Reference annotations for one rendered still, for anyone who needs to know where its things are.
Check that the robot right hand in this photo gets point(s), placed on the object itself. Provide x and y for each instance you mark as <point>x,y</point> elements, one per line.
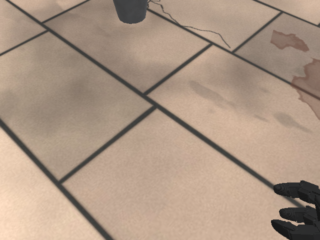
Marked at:
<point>308,215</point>

